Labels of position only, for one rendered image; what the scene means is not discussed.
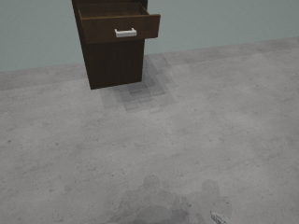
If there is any handle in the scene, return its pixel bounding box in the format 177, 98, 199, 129
114, 28, 137, 37

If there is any cabinet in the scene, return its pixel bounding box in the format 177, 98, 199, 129
71, 0, 148, 90

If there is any robot right hand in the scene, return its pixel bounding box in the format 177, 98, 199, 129
210, 212, 231, 224

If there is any drawer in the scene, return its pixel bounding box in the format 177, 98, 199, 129
77, 2, 161, 45

